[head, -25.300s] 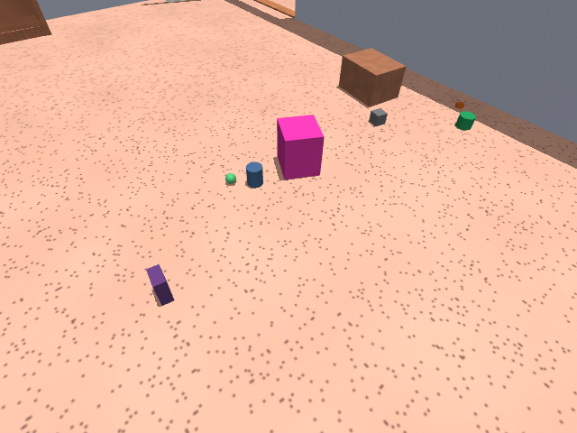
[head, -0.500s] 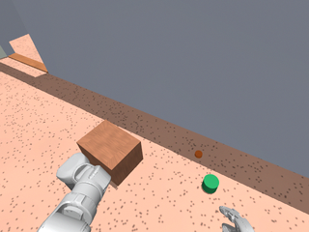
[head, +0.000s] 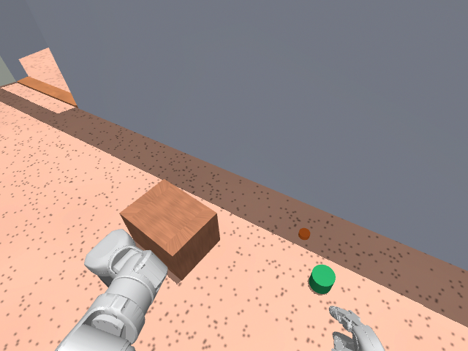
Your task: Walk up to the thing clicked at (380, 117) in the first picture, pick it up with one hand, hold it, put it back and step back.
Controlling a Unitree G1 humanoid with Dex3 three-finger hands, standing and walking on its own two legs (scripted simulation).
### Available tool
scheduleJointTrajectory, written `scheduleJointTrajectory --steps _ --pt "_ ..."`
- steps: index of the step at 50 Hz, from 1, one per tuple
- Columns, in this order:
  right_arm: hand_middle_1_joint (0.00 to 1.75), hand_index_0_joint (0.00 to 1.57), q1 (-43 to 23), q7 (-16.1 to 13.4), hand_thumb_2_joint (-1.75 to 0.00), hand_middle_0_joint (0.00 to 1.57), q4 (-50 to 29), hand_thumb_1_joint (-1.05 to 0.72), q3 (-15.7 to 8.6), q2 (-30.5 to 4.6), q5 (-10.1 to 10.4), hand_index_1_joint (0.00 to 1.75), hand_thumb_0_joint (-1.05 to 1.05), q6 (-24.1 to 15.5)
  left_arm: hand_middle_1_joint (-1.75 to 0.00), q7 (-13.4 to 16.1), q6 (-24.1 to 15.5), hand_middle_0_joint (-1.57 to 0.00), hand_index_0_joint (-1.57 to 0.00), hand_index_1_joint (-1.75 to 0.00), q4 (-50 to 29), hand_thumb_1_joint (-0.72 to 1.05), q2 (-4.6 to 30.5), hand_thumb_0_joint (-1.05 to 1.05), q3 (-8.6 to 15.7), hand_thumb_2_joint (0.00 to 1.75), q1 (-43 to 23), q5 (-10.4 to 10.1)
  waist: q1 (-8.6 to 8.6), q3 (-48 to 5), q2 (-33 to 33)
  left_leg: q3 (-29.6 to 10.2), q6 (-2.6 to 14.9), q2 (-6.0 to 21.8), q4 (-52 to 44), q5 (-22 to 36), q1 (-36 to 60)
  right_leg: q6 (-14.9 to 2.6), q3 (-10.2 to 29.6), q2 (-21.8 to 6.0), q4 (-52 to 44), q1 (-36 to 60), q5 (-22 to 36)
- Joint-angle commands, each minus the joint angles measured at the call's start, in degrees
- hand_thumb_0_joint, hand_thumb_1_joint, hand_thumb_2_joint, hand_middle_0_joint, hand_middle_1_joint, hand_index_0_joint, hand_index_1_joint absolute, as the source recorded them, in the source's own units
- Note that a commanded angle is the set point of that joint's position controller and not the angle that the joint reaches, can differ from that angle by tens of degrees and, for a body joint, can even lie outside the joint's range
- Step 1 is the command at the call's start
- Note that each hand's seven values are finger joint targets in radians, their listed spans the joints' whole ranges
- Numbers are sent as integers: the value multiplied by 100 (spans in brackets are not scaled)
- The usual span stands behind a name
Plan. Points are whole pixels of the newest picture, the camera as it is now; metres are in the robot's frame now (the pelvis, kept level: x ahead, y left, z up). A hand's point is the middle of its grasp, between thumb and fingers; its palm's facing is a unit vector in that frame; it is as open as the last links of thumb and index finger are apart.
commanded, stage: crouch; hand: left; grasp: from above
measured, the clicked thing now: (131, 278) +0.30 +0.23 -0.07
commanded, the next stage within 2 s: lower in 1.96 s
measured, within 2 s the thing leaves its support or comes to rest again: neither
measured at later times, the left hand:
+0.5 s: hand (140, 293) +0.29 +0.22 -0.13, palm faces -0.33 -0.32 -0.89, open 10.3 cm
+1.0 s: hand (171, 305) +0.36 +0.21 -0.39, palm faces -0.16 -0.38 -0.91, open 10.2 cm
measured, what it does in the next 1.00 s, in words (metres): lowers itself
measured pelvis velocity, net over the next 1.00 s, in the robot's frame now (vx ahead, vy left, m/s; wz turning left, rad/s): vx -0.09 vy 0.00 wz -0.04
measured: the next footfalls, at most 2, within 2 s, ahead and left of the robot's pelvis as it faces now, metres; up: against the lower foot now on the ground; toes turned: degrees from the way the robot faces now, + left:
none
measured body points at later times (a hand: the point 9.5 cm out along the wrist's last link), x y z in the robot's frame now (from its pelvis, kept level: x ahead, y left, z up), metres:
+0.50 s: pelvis -0.01 +0.00 -0.03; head +0.05 +0.01 +0.41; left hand +0.31 +0.23 -0.08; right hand +0.10 -0.26 -0.15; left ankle +0.00 +0.14 -0.73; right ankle +0.01 -0.13 -0.73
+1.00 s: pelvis -0.09 +0.00 -0.27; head +0.10 +0.01 +0.14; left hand +0.36 +0.23 -0.33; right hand -0.05 -0.26 -0.41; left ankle -0.01 +0.14 -0.73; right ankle +0.00 -0.13 -0.73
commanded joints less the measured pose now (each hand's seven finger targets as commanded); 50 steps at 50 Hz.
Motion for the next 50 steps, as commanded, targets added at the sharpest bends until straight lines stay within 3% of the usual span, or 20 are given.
scheduleJointTrajectory --steps 1,3,6,7,10,18,20,25,28,30,33,34,35,36,42,43,46,47,49,50 --pt "30 20 -651 -18 -88 20 -736 -84 -219 -648 33 30 0 -299 -67 185 -25 -103 -101 -69 -877 67 845 0 59 90 -2281 352 19 -1543 -351 218 172 -230 -374 1603 352 -125 -140 243 -395 845 1574" --pt "30 20 -649 -25 -89 20 -774 -85 -201 -622 38 30 0 -310 -69 164 -64 -102 -101 -70 -936 66 652 0 -65 85 -2249 375 -49 -1471 -480 202 192 -229 -357 1542 341 -104 -155 244 -441 800 1551" --pt "30 20 -587 -3 -89 20 -716 -85 -255 -642 8 30 0 -308 -68 232 -120 -103 -103 -69 -645 67 746 0 53 84 -2045 383 50 -1321 -415 239 174 -237 -375 1462 187 -136 -149 228 -442 759 1418" --pt "30 20 -569 2 -89 20 -681 -85 -251 -648 -6 30 0 -303 -69 267 -154 -103 -102 -70 -475 67 638 0 36 88 -2082 408 -73 -1396 -429 212 163 -207 -367 1507 266 -139 -132 242 -399 693 1462" --pt "30 20 -382 21 -89 20 -626 -85 -326 -701 -42 30 0 -317 -71 435 -304 -105 -104 -72 -203 69 712 0 136 90 -2114 459 -36 -1331 -462 219 147 -203 -312 1479 122 -151 -140 233 -346 658 1425" --pt "30 20 278 3 -89 20 -254 -86 -485 -740 -158 30 0 -323 -69 936 -1057 -98 -98 -70 838 61 659 0 388 85 -2677 527 -444 -1492 -457 261 113 -124 407 1514 -494 -189 -81 220 208 -168 1590" --pt "30 20 353 21 -89 20 -213 -86 -545 -775 -194 30 0 -347 -70 1137 -1288 -97 -98 -69 1165 61 856 0 553 79 -2770 640 -418 -1658 -422 286 95 -118 896 1401 -994 -183 -55 202 632 -533 1529" --pt "30 20 490 202 -89 20 -160 -87 -656 -785 -446 30 0 -397 -64 1880 -1669 -99 -99 -63 2232 60 771 0 953 71 -3003 878 -577 -2197 -241 280 -5 -80 2377 1081 -2518 -224 -49 253 2068 -2093 1320" --pt "30 20 497 323 -89 20 -139 -88 -751 -798 -578 30 0 -412 -60 2268 -1809 -105 -106 -60 2591 66 669 0 1261 67 -3274 629 -578 -2553 -1 195 -77 -77 2878 735 -3144 -280 -126 289 2648 -2845 875" --pt "30 20 480 381 -89 20 -79 -88 -784 -871 -634 30 0 -418 -59 2474 -1851 -111 -110 -60 2775 71 823 0 1502 71 -3632 438 -638 -2912 63 171 -60 -97 3308 499 -3585 -280 -137 290 2970 -3255 696" --pt "30 20 442 446 -89 20 -16 -88 -758 -964 -707 30 0 -440 -52 2725 -1981 -120 -118 -53 2909 79 1180 0 1827 69 -4118 252 -735 -3507 231 129 -41 -130 3964 280 -4295 -287 -182 324 3613 -3891 563" --pt "30 20 419 454 -89 20 38 -88 -721 -994 -733 30 0 -430 -52 2817 -2023 -123 -122 -54 2994 84 1394 0 1947 70 -4241 256 -773 -3669 249 105 -35 -128 4188 194 -4529 -269 -197 334 3831 -4115 501" --pt "30 20 425 459 -90 20 65 -89 -721 -1012 -755 30 0 -421 -53 2873 -2079 -123 -122 -54 3000 85 1385 0 1989 68 -4449 208 -906 -3780 183 84 -17 -130 4398 -53 -4751 -247 -225 339 3995 -4437 261" --pt "30 20 431 451 -90 20 121 -88 -707 -1061 -761 30 0 -401 -51 2927 -2129 -123 -121 -53 3081 82 1672 0 2107 70 -4598 255 -937 -3881 214 77 -21 -117 4540 -230 -4938 -222 -216 335 4116 -4615 44" --pt "30 20 628 430 -90 20 417 -89 -695 -1225 -850 30 0 -369 -60 2881 -2403 -114 -113 -62 2989 70 2423 0 2451 75 -5416 154 -1326 -4556 400 122 -35 -63 5523 -928 -5911 -70 -193 327 4751 -5288 -924" --pt "30 20 638 422 -90 20 430 -89 -748 -1288 -870 30 0 -383 -63 2792 -2452 -114 -113 -65 2624 71 2621 0 2408 78 -5739 218 -1356 -4680 601 115 -25 -66 5671 -992 -5951 -83 -146 315 4843 -5441 -1093" --pt "30 20 660 434 -90 20 526 -90 -678 -1224 -886 30 0 -390 -65 2568 -2502 -115 -115 -66 2868 73 2913 0 2456 79 -5859 428 -1451 -4631 863 108 2 -45 6039 -1292 -6246 -110 -237 322 5196 -5911 -1379" --pt "30 20 685 455 -90 20 505 -90 -656 -1189 -887 30 0 -415 -65 2460 -2556 -118 -117 -67 2661 75 2775 0 2297 82 -6091 461 -1496 -4683 922 60 -2 -27 6118 -1347 -6296 -137 -317 344 5343 -6072 -1442" --pt "30 20 705 488 -90 20 520 -90 -631 -1191 -847 30 0 -428 -62 2263 -2560 -119 -118 -64 3293 76 2841 0 2317 79 -5618 613 -1482 -4417 892 33 54 -53 6386 -1584 -6765 -153 -344 358 5539 -6442 -1739" --pt "30 20 779 526 -90 20 466 -90 -615 -1111 -858 30 0 -444 -63 2136 -2590 -119 -118 -64 3082 76 2793 0 2209 76 -5613 665 -1498 -4516 887 37 75 -75 6520 -1523 -6885 -156 -326 349 5641 -6377 -1695"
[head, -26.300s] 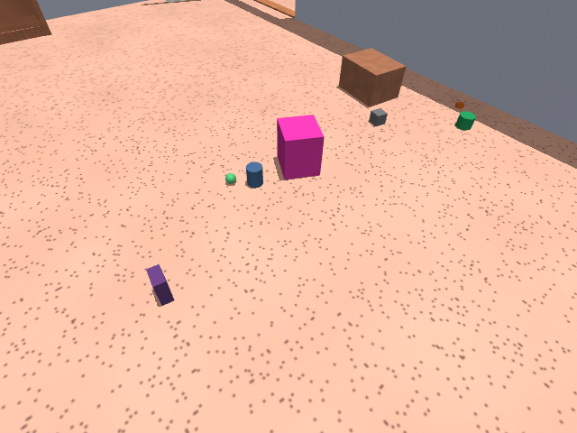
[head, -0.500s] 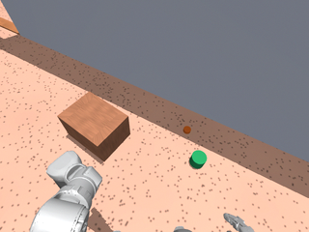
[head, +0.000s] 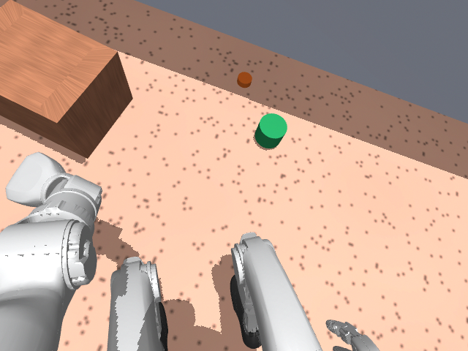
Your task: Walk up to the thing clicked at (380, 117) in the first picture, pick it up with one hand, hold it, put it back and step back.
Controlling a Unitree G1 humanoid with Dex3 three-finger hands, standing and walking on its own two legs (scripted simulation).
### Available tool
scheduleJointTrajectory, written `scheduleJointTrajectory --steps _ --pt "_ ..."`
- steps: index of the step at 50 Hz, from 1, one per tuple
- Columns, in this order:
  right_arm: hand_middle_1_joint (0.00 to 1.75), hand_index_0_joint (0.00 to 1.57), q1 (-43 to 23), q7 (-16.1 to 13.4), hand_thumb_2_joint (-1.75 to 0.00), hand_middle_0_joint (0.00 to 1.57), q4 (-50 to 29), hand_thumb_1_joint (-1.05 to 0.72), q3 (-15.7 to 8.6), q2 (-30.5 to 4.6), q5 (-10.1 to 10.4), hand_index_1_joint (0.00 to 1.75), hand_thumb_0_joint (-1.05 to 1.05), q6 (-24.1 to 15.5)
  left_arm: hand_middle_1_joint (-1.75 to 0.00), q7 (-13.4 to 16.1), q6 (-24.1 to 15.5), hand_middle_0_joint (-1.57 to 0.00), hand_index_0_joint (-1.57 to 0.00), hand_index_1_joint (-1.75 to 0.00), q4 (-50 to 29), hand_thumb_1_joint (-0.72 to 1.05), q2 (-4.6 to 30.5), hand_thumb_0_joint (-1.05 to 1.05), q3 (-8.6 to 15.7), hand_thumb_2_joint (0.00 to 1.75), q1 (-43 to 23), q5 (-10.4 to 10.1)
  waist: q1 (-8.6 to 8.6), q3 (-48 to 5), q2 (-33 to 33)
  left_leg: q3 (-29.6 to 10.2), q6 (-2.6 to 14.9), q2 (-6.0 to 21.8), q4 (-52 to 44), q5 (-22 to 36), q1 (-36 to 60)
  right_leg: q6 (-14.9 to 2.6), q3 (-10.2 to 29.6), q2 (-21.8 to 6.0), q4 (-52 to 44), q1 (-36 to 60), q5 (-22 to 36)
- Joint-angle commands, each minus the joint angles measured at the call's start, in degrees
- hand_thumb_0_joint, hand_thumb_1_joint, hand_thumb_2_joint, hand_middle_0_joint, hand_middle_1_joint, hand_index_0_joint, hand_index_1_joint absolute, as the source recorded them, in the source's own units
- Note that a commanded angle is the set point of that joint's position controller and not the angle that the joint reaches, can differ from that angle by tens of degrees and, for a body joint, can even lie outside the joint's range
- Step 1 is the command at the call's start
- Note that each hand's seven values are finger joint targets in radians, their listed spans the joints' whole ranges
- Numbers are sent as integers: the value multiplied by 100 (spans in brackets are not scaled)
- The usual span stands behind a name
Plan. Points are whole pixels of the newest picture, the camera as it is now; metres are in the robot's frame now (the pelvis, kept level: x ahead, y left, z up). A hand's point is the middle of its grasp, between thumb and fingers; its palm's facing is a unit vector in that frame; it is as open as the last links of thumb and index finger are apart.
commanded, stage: crouch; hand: left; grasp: from above
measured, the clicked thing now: (67, 197) +0.44 +0.24 -0.16
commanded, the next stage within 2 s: lower in 0.96 s
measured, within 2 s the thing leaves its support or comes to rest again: neither
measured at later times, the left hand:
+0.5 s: hand (95, 201) +0.46 +0.22 -0.27, palm faces -0.23 -0.38 -0.90, open 10.2 cm
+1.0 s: hand (99, 200) +0.48 +0.22 -0.32, palm faces -0.22 -0.38 -0.90, open 10.2 cm
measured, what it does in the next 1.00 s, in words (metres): lowers itself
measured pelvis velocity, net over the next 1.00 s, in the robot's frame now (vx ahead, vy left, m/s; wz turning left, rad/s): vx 0.00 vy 0.01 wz -0.04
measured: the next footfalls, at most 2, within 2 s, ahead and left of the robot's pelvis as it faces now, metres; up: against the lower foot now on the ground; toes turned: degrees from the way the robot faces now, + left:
none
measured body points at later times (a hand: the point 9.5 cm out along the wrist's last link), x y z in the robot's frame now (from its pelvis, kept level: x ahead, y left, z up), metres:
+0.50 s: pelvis +0.00 +0.01 -0.12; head +0.23 +0.02 +0.27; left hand +0.47 +0.23 -0.22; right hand +0.00 -0.26 -0.24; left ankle +0.08 +0.14 -0.46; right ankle +0.10 -0.12 -0.46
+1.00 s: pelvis +0.00 +0.01 -0.16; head +0.26 +0.01 +0.21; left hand +0.49 +0.24 -0.27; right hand -0.05 -0.25 -0.27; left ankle +0.08 +0.14 -0.46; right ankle +0.10 -0.12 -0.46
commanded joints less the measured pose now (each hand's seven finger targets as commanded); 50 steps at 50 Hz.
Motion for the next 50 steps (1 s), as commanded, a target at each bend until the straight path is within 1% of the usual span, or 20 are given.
scheduleJointTrajectory --steps 1,5,8,13,17,22,25,26,31,32,33,34,37,38,39,42,46,47,48,50 --pt "30 20 953 60 -90 20 -235 -90 -269 -1167 81 30 0 -162 -61 -125 -103 -120 -119 -62 -532 78 1361 0 -360 75 -2279 506 -104 -3854 799 455 219 -167 -670 306 1598 -161 -243 102 -1100 1991 -145" --pt "30 20 1148 130 -90 20 -330 -90 -281 -1230 123 30 0 -217 -58 -364 -83 -115 -114 -59 -265 70 1084 0 -555 71 -2174 645 -249 -3625 694 420 276 -199 -322 317 1088 -170 -289 113 -740 1596 -25" --pt "30 20 1289 171 -90 20 -368 -90 -271 -1232 134 30 0 -268 -57 -430 -170 -106 -106 -58 -307 60 1100 0 -531 65 -2197 635 -305 -3512 540 421 325 -219 -90 350 776 -141 -291 119 -509 1417 53" --pt "30 20 1475 181 -90 20 -294 -90 -307 -1521 88 30 0 -318 -59 -150 -298 -99 -101 -57 -335 55 1523 0 -211 59 -2687 885 -324 -3732 1145 232 238 -179 49 337 1037 -193 -458 -11 244 562 305" --pt "30 20 1513 217 -90 20 -164 -90 -230 -1543 -76 30 0 -340 -60 119 -368 -101 -103 -60 -192 58 1426 0 -150 64 -3352 974 -581 -3584 1493 229 186 -142 373 250 1133 -206 -512 -57 634 -103 366" --pt "30 20 1636 404 -90 20 -37 -90 -200 -1533 -316 30 0 -428 -65 501 -399 -104 -104 -66 335 59 1595 0 212 74 -3490 846 -633 -3716 1481 478 190 -201 891 466 814 -127 -498 -54 806 113 564" --pt "30 20 1686 526 -90 20 45 -90 -246 -1605 -375 30 0 -435 -64 672 -370 -109 -108 -65 500 64 1838 0 465 75 -3627 771 -576 -3775 1496 583 200 -225 1070 490 536 -93 -507 -32 830 238 563" --pt "30 20 1690 588 -90 20 40 -91 -224 -1543 -422 30 0 -435 -66 661 -334 -110 -110 -67 629 66 1703 0 446 78 -3553 726 -653 -3707 1390 593 205 -229 1173 518 461 -80 -528 -27 884 268 582" --pt "30 20 1838 741 -90 20 102 -91 -323 -1708 -401 30 0 -398 -65 592 -358 -118 -116 -67 642 75 2105 0 686 81 -3519 747 -653 -3687 1209 596 260 -230 1436 631 88 -24 -544 18 937 408 695" --pt "30 20 1768 776 -90 20 153 -91 -303 -1682 -434 30 0 -389 -67 526 -351 -119 -118 -68 792 77 2008 0 583 81 -3392 800 -737 -3409 1132 584 301 -251 1508 585 -102 -4 -585 8 995 364 677" --pt "30 20 1854 808 -90 20 105 -91 -281 -1725 -391 30 0 -376 -66 483 -384 -121 -119 -67 732 79 2134 0 623 81 -3360 812 -680 -3513 1017 567 298 -220 1539 614 -214 0 -560 55 1006 484 699" --pt "30 20 2006 833 -90 20 104 -91 -268 -1694 -386 30 0 -360 -67 437 -414 -123 -122 -69 516 82 2208 0 653 84 -3402 869 -739 -3663 1006 546 286 -221 1576 816 -125 -13 -575 66 1079 568 895" --pt "30 20 1920 884 -90 20 90 -91 -240 -1753 -406 30 0 -353 -69 381 -427 -125 -125 -69 758 87 2259 0 627 78 -3187 924 -748 -3418 856 497 361 -246 1678 686 -437 14 -611 66 1164 537 814" --pt "30 20 2105 899 -90 20 57 -91 -231 -1740 -376 30 0 -344 -68 399 -488 -126 -126 -68 482 88 2436 0 764 78 -3265 944 -710 -3611 835 502 337 -237 1685 839 -457 18 -589 84 1164 719 960" --pt "30 20 1962 903 -90 20 59 -91 -228 -1762 -382 30 0 -321 -69 377 -433 -126 -126 -69 875 88 2291 0 635 78 -3070 945 -729 -3398 742 485 377 -257 1708 628 -582 12 -607 67 1195 613 766" --pt "30 20 2128 940 -90 20 44 -91 -214 -1742 -406 30 0 -329 -66 414 -481 -127 -128 -66 673 91 2284 0 711 75 -3171 909 -749 -3587 918 452 325 -225 1717 801 -302 -30 -653 77 1261 539 876" --pt "30 20 2109 978 -90 20 93 -91 -196 -1831 -482 30 0 -337 -66 492 -538 -126 -127 -66 874 89 2175 0 638 74 -3344 936 -841 -3330 1161 404 294 -213 1691 567 -306 -83 -725 103 1293 252 653" --pt "30 20 2081 983 -90 20 148 -91 -174 -1793 -499 30 0 -347 -65 497 -595 -126 -126 -65 625 89 2326 0 669 72 -3549 951 -875 -3225 1248 385 306 -222 1705 510 -329 -91 -749 72 1356 119 582" --pt "30 20 2097 1001 -90 20 151 -91 -149 -1770 -531 30 0 -344 -67 477 -611 -128 -128 -67 614 90 2172 0 569 75 -3586 933 -958 -3255 1271 393 298 -224 1738 508 -254 -100 -760 92 1351 150 590" --pt "30 20 1979 1016 -90 20 212 -91 -123 -1793 -566 30 0 -383 -63 484 -657 -130 -130 -64 707 93 2175 0 494 73 -3544 969 -955 -3075 1410 349 271 -205 1735 370 -148 -109 -823 83 1421 -74 431"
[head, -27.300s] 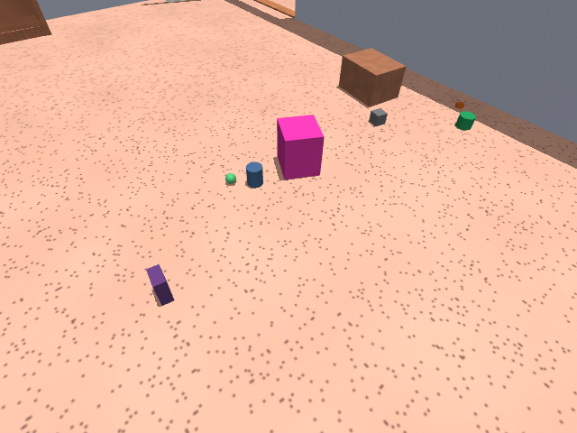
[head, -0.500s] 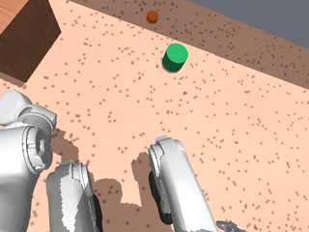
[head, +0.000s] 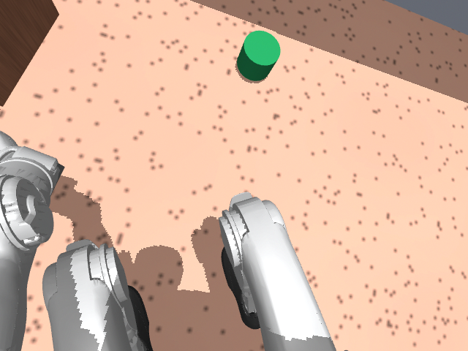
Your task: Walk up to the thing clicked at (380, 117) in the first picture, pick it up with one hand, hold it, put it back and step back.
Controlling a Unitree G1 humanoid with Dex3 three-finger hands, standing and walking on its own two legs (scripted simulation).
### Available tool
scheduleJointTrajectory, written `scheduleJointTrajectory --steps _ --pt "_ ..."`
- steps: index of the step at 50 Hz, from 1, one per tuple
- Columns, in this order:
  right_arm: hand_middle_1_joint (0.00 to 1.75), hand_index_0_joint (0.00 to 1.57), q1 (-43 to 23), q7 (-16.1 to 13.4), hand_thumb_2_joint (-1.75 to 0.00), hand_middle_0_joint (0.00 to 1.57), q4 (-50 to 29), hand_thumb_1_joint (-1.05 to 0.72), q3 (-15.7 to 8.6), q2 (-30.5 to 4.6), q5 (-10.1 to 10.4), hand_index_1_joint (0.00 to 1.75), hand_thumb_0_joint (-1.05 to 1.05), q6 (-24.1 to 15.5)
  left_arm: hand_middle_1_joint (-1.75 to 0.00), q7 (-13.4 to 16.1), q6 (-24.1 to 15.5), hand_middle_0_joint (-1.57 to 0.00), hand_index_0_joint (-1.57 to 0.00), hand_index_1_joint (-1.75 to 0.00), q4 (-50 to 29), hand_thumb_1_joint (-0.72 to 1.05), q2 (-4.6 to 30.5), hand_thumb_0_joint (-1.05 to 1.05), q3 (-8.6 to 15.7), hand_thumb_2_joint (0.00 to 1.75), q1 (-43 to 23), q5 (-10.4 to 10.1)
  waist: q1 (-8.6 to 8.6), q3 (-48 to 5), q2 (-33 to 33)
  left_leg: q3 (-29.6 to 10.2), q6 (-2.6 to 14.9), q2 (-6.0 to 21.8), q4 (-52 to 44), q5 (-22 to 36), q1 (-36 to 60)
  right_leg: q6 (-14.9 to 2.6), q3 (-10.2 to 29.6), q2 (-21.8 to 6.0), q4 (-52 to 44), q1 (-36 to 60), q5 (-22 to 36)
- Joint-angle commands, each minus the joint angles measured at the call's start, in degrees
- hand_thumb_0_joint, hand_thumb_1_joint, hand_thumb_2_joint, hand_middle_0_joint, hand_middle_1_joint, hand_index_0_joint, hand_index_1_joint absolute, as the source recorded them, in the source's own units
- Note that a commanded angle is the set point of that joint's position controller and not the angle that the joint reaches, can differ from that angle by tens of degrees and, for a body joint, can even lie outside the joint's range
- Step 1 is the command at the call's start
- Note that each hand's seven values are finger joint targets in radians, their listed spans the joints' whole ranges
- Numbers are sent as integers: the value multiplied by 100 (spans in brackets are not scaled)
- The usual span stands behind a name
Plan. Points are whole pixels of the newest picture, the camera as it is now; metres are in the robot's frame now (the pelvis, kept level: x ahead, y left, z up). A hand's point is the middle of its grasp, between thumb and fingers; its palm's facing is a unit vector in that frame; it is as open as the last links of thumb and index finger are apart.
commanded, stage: lower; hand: left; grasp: from above
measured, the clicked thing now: (25, 173) +0.47 +0.24 -0.20
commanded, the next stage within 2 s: rest in 0.44 s
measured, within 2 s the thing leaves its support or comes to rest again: rests again in 1.60 s
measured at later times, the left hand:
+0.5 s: hand (36, 165) +0.48 +0.23 -0.21, palm faces -0.26 -0.35 -0.90, open 10.2 cm
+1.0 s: hand (45, 169) +0.48 +0.22 -0.24, palm faces -0.28 -0.34 -0.90, open 10.2 cm
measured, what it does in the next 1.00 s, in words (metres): stands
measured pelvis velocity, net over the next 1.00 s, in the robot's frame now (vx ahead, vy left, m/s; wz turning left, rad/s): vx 0.00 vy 0.01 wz -0.09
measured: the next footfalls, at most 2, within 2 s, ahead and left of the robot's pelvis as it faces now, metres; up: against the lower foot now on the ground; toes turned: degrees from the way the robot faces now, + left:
none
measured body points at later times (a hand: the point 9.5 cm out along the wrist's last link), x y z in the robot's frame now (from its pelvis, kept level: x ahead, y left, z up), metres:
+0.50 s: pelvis +0.00 +0.00 -0.01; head +0.28 +0.03 +0.34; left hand +0.49 +0.24 -0.16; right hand -0.05 -0.25 -0.10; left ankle +0.08 +0.14 -0.30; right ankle +0.11 -0.13 -0.30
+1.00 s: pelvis +0.00 +0.01 -0.02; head +0.29 +0.05 +0.32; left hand +0.50 +0.24 -0.19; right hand -0.06 -0.24 -0.08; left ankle +0.08 +0.14 -0.30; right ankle +0.11 -0.13 -0.30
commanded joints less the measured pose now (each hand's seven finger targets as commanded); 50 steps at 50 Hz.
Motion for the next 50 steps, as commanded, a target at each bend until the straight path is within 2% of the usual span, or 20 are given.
scheduleJointTrajectory --steps 1,3,4,6,9,12,13,15,16,18,19,20,26,31,36,40,45,47,48,50 --pt "30 20 1449 47 -90 20 283 -91 -279 -1383 -67 30 0 -60 -63 262 -144 -129 -129 -64 -891 91 1092 0 -346 74 -2431 196 -446 -4092 1433 622 269 17 -1256 833 2573 -284 -801 39 -1372 2450 796" --pt "30 20 1460 70 -90 20 336 -91 -281 -1430 -88 30 0 -64 -64 335 -171 -130 -130 -64 -932 93 1189 0 -320 72 -2482 239 -408 -4133 1555 672 247 23 -1234 988 2621 -294 -818 60 -1332 2582 954" --pt "30 20 1460 77 -90 20 394 -91 -280 -1461 -93 30 0 -66 -61 412 -200 -130 -128 -63 -1176 88 1412 0 -222 76 -2618 294 -387 -4212 1655 664 257 15 -1240 1009 2605 -286 -816 41 -1323 2564 1006" --pt "30 20 1345 105 -90 20 375 -91 -251 -1489 -122 30 0 -51 -61 383 -125 -124 -123 -63 -487 81 1124 0 -389 74 -2172 365 -480 -3909 1476 637 277 12 -1168 937 2438 -289 -851 47 -1295 2413 977" --pt "30 20 1409 129 -90 20 330 -91 -191 -1504 -81 30 0 -56 -62 322 -188 -122 -120 -64 -351 78 1129 0 -487 79 -2072 432 -513 -3811 1551 581 284 15 -1139 914 2353 -330 -831 72 -1288 2304 943" --pt "30 20 1402 178 -90 20 282 -91 -125 -1589 -133 30 0 -70 -64 334 -208 -122 -119 -67 -102 76 1233 0 -446 83 -1903 451 -488 -3699 1402 554 299 20 -1126 999 2296 -318 -870 98 -1277 2461 1018" --pt "30 20 1448 185 -90 20 325 -91 -118 -1588 -165 30 0 -76 -65 340 -246 -121 -119 -68 -488 75 1415 0 -371 83 -2110 458 -563 -3680 1305 540 326 3 -1087 1033 2201 -280 -887 72 -1286 2589 1056" --pt "30 20 1405 217 -90 20 292 -91 -77 -1619 -199 30 0 -96 -63 313 -259 -120 -118 -65 -368 75 1456 0 -363 77 -2023 455 -590 -3566 1270 522 346 2 -1057 1018 2147 -278 -908 66 -1258 2557 1076" --pt "30 20 1481 227 -90 20 245 -91 -53 -1624 -148 30 0 -97 -61 330 -293 -120 -118 -64 -452 74 1544 0 -341 79 -1993 515 -532 -3755 1369 531 339 8 -1062 1112 2206 -300 -880 95 -1279 2632 1131" --pt "30 20 1441 259 -90 20 185 -91 16 -1602 -199 30 0 -107 -64 332 -317 -119 -118 -65 -319 75 1413 0 -459 77 -2031 550 -664 -3647 1417 492 341 14 -1000 1025 2239 -306 -920 94 -1209 2540 1085" --pt "30 20 1566 274 -90 20 155 -91 27 -1644 -155 30 0 -112 -63 388 -379 -118 -116 -65 -480 72 1604 0 -328 79 -2091 572 -636 -3835 1468 447 312 42 -998 1185 2353 -318 -929 98 -1193 2583 1246" --pt "30 20 1484 306 -90 20 170 -91 26 -1690 -211 30 0 -115 -62 416 -352 -119 -118 -64 -246 75 1524 0 -392 76 -2040 596 -691 -3676 1479 425 318 35 -984 1116 2329 -317 -971 71 -1116 2517 1207" --pt "30 20 1441 396 -90 20 142 -91 123 -1779 -264 30 0 -212 -63 657 -428 -112 -111 -64 -316 66 1575 0 -417 73 -2234 467 -825 -3657 1659 385 330 47 -948 914 2426 -303 -1048 95 -1181 2590 1101" --pt "30 20 1496 496 -90 20 160 -91 288 -1801 -322 30 0 -235 -58 651 -546 -111 -109 -60 -476 62 1734 0 -379 74 -2294 344 -928 -3596 1838 417 273 65 -815 1275 2513 -302 -1084 100 -1105 2716 1417" --pt "30 20 1444 548 -90 20 43 -91 411 -1903 -275 30 0 -228 -57 603 -582 -114 -111 -60 -312 65 2026 0 -421 75 -2081 465 -927 -3513 1752 360 316 60 -755 1207 2390 -298 -1096 121 -1118 2756 1389" --pt "30 20 1533 613 -90 20 -95 -91 427 -2031 -248 30 0 -219 -60 656 -551 -113 -111 -62 -67 66 2031 0 -484 78 -1858 555 -948 -3411 1806 286 310 74 -809 1197 2423 -333 -1137 154 -1108 2769 1405" --pt "30 20 1443 659 -90 20 -292 -91 524 -2090 -225 30 0 -201 -60 713 -526 -110 -108 -62 171 63 1988 0 -594 75 -1722 468 -1045 -3217 1688 194 349 87 -834 1048 2244 -331 -1166 189 -1137 2786 1312" --pt "30 20 1564 650 -90 20 -310 -91 534 -2127 -175 30 0 -212 -60 753 -624 -106 -104 -62 -88 58 2253 0 -436 76 -1862 457 -1052 -3293 1684 165 354 105 -837 1114 2183 -323 -1163 192 -1152 2875 1378" --pt "30 20 1470 654 -90 20 -311 -91 581 -2079 -206 30 0 -205 -61 746 -614 -108 -106 -63 85 60 2075 0 -557 75 -1828 389 -1090 -3189 1628 198 365 83 -791 993 2089 -323 -1157 202 -1149 2867 1271" --pt "30 20 1442 659 -90 20 -324 -91 618 -2089 -213 30 0 -245 -62 745 -696 -108 -106 -63 -132 60 2231 0 -517 76 -1918 403 -1120 -3158 1664 176 356 98 -767 1046 2140 -308 -1193 189 -1146 2818 1318"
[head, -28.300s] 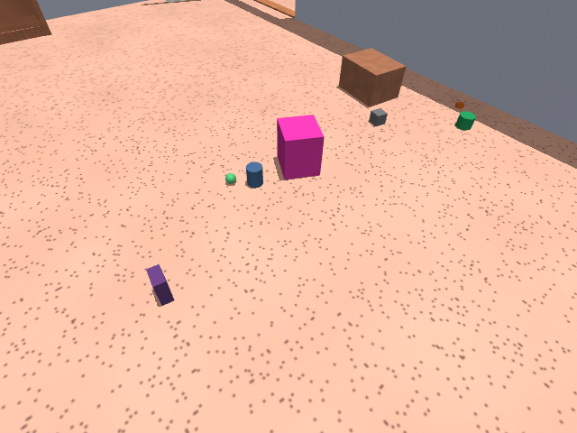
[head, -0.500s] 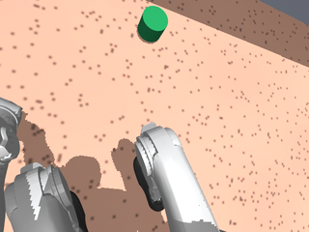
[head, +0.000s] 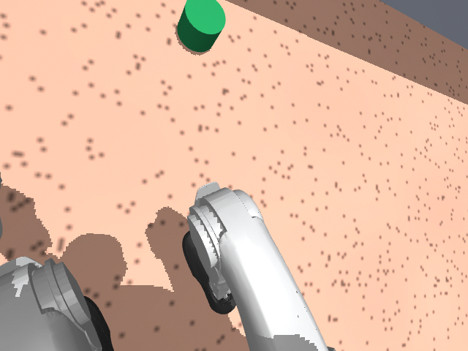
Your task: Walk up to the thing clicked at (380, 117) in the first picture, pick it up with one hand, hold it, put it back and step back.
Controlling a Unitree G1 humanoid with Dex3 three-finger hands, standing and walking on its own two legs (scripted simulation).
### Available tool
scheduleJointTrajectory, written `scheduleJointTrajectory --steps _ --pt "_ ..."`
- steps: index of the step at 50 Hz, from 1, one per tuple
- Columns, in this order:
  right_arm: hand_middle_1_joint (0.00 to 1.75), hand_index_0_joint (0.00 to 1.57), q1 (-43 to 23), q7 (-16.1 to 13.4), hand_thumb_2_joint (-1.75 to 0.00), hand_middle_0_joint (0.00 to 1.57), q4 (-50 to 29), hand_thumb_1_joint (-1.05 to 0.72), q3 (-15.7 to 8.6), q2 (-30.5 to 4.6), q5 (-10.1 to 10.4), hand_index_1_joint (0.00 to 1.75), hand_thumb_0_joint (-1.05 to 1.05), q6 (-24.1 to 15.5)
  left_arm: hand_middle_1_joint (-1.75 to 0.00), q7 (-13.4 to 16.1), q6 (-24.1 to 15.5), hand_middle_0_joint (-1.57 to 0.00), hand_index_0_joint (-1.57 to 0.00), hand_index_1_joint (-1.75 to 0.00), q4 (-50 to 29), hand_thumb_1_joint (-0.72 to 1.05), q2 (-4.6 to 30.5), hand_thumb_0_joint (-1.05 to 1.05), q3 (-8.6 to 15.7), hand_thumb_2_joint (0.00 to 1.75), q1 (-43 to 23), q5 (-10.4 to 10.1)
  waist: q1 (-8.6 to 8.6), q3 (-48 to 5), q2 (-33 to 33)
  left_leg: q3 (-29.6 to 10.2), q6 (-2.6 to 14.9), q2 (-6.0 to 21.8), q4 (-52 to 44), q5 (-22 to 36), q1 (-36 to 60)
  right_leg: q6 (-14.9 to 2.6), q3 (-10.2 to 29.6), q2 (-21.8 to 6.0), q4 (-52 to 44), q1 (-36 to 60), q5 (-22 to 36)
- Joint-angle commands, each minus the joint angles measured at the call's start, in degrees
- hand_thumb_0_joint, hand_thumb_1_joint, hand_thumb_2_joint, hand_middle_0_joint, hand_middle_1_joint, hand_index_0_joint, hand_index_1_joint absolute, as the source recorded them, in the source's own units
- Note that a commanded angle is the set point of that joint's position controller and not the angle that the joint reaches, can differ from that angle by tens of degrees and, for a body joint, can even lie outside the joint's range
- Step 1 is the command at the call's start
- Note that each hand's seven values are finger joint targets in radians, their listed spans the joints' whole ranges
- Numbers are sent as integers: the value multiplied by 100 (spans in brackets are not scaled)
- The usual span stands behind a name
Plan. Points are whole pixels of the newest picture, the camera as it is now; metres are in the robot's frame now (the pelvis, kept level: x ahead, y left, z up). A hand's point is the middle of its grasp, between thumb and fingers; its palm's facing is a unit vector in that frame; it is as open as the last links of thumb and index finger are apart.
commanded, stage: rest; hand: left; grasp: from above
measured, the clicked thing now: out of the picture +0.46 +0.27 -0.26
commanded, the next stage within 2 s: open in 0.66 s
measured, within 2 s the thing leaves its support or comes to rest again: rests again in 0.60 s
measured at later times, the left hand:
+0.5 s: hand out of the picture +0.47 +0.25 -0.24, palm faces -0.19 -0.38 -0.90, open 10.2 cm
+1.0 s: hand out of the picture +0.47 +0.26 -0.24, palm faces -0.22 -0.37 -0.90, open 10.6 cm
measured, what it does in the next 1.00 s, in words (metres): stands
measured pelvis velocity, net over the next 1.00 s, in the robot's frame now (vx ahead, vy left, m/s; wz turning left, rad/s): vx -0.01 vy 0.00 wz -0.04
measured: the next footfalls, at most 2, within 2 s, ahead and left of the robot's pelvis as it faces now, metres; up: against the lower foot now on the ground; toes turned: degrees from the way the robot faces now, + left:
none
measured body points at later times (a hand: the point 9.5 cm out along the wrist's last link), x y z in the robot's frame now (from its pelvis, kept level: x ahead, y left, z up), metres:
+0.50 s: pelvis +0.00 +0.00 +0.00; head +0.30 +0.08 +0.33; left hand +0.48 +0.27 -0.19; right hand -0.04 -0.24 -0.05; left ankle +0.07 +0.14 -0.29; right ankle +0.12 -0.12 -0.29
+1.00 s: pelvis -0.01 +0.00 +0.00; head +0.29 +0.08 +0.32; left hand +0.48 +0.27 -0.19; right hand -0.05 -0.24 -0.04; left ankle +0.07 +0.14 -0.29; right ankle +0.12 -0.12 -0.29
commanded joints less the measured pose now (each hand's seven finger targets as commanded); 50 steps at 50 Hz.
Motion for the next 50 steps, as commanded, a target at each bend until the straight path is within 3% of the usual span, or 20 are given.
scheduleJointTrajectory --steps 1,2,5,7,10,11,13,16,18,19,20,22,26,29,34,37,38,44,48,50 --pt "30 20 1468 21 -90 20 238 -91 -304 -1793 -4 30 0 -8 -59 258 -102 -107 -105 -61 -699 59 1087 0 -207 74 -1881 24 -421 -3930 2173 694 342 117 -1279 1093 2255 -379 -761 93 -1237 2654 1228" --pt "30 20 1454 8 -90 20 210 -91 -275 -1810 24 30 0 -21 -60 281 -149 -107 -106 -61 -780 60 1228 0 -174 74 -1883 75 -402 -4021 2288 681 338 128 -1308 1069 2339 -391 -753 108 -1273 2676 1204" --pt "30 20 1501 18 -90 20 247 -91 -253 -1816 9 30 0 -36 -62 312 -213 -108 -106 -64 -721 61 1174 0 -259 76 -1877 169 -444 -3915 2506 633 288 140 -1366 1021 2523 -426 -810 105 -1235 2568 1167" --pt "30 20 1428 10 -90 20 255 -91 -285 -1892 4 30 0 -80 -62 344 -223 -107 -105 -64 -714 60 1219 0 -289 75 -1845 170 -458 -3746 2594 616 283 130 -1405 833 2565 -433 -833 94 -1255 2475 1024" --pt "30 20 1506 69 -90 20 224 -91 -271 -1918 -35 30 0 -96 -64 397 -186 -106 -105 -66 -606 59 1005 0 -342 78 -1767 109 -520 -3826 2617 565 240 161 -1392 1126 2846 -448 -887 112 -1211 2569 1308" --pt "30 20 1493 75 -90 20 168 -91 -277 -1938 -5 30 0 -112 -63 433 -185 -106 -104 -65 -633 59 1108 0 -302 77 -1811 114 -506 -3804 2696 526 235 167 -1404 1138 2864 -451 -905 95 -1198 2468 1317" --pt "30 20 1435 99 -90 20 123 -91 -283 -1985 -2 30 0 -139 -64 468 -158 -104 -103 -65 -542 58 1074 0 -310 75 -1733 17 -527 -3572 2691 469 235 158 -1443 1039 2917 -446 -947 59 -1161 2352 1242" --pt "30 20 1451 135 -90 20 91 -91 -158 -1952 -25 30 0 -136 -65 534 -153 -104 -103 -66 -602 58 1047 0 -337 78 -1775 -106 -588 -3736 2635 475 244 167 -1379 1272 2868 -423 -922 107 -1213 2655 1502" --pt "30 20 1345 158 -90 20 9 -91 -129 -1972 -37 30 0 -164 -65 532 -124 -104 -103 -66 -549 59 980 0 -374 76 -1688 -313 -619 -3540 2459 487 295 124 -1279 1249 2763 -378 -932 59 -1172 2667 1476" --pt "30 20 1414 160 -90 20 5 -91 -95 -2007 -43 30 0 -154 -65 548 -148 -104 -103 -66 -659 58 1099 0 -345 77 -1735 -314 -625 -3675 2464 528 300 123 -1298 1321 2695 -366 -907 103 -1225 2881 1539" --pt "30 20 1352 171 -90 20 -43 -91 -77 -1993 -42 30 0 -149 -63 535 -129 -105 -104 -64 -615 60 1005 0 -366 74 -1730 -458 -637 -3551 2379 492 308 116 -1246 1318 2703 -356 -929 65 -1152 2810 1532" --pt "30 20 1299 153 -90 20 -28 -91 5 -2020 -51 30 0 -160 -62 531 -125 -105 -104 -63 -696 59 1187 0 -383 73 -1763 -480 -625 -3580 2389 531 315 111 -1217 1383 2654 -333 -899 91 -1199 2952 1629" --pt "30 20 1398 168 -90 20 -16 -91 68 -2055 26 30 0 -109 -61 498 -129 -107 -106 -62 -578 62 1402 0 -310 73 -1696 -367 -635 -3639 2552 470 283 142 -1291 1345 2630 -380 -900 114 -1194 2845 1593" --pt "30 20 1310 146 -90 20 -67 -91 107 -2083 27 30 0 -117 -63 417 -118 -108 -106 -65 -511 64 1400 0 -418 77 -1669 -302 -632 -3469 2512 424 265 161 -1329 1187 2615 -393 -950 113 -1173 2722 1444" --pt "30 20 1308 104 -90 20 -145 -91 125 -2150 68 30 0 -152 -59 358 -133 -110 -109 -61 -575 66 1459 0 -527 74 -1617 -262 -702 -3378 2379 393 313 142 -1348 977 2493 -369 -944 143 -1283 2756 1283" --pt "30 20 1234 75 -90 20 -139 -91 149 -2126 37 30 0 -185 -61 341 -121 -108 -107 -62 -503 64 1419 0 -554 72 -1623 -348 -742 -3277 2281 423 298 117 -1346 867 2433 -355 -956 145 -1293 2800 1177" --pt "30 20 1374 76 -90 20 -149 -91 161 -2125 53 30 0 -177 -59 362 -146 -106 -104 -61 -515 60 1417 0 -516 73 -1608 -352 -751 -3404 2207 371 310 154 -1371 956 2406 -347 -948 178 -1339 2932 1290" --pt "30 20 1210 -7 -90 20 -158 -89 235 -2132 75 30 0 -245 -61 293 -150 -59 -57 -63 -518 12 1541 0 -596 66 -1660 -376 -741 -3230 2308 368 293 160 -1346 867 2396 -347 -955 162 -1356 2841 1203" --pt "30 20 1208 -43 -90 20 -168 -89 276 -2122 81 30 0 -285 -63 300 -173 -45 -42 -66 -618 -20 1664 0 -611 72 -1655 -292 -708 -3213 2314 376 302 167 -1337 868 2371 -341 -942 171 -1419 2890 1188" --pt "30 20 1208 -49 -90 20 -164 -89 305 -2137 52 30 0 -310 -67 287 -174 -42 -39 -70 -573 -24 1652 0 -615 75 -1628 -322 -747 -3197 2297 386 293 163 -1348 905 2423 -330 -956 179 -1399 2984 1236"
